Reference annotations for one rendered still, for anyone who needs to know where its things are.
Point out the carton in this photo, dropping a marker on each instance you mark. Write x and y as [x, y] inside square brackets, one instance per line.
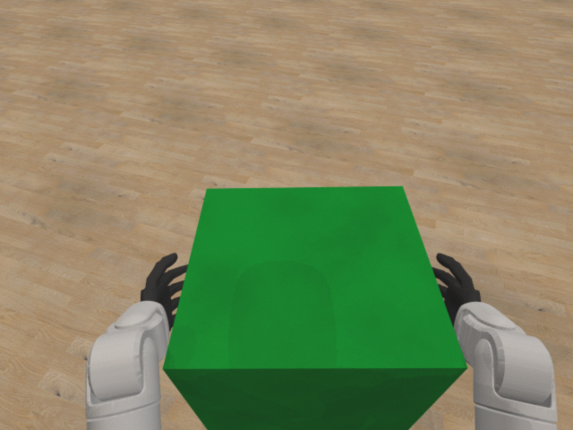
[310, 308]

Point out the robot left hand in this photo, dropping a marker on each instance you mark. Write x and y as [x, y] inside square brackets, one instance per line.
[157, 288]

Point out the right robot forearm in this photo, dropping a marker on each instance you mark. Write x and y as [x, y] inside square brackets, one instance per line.
[513, 372]

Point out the left robot forearm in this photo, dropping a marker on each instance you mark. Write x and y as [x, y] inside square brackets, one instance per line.
[122, 372]

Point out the robot right hand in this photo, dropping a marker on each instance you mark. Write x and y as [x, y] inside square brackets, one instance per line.
[460, 289]

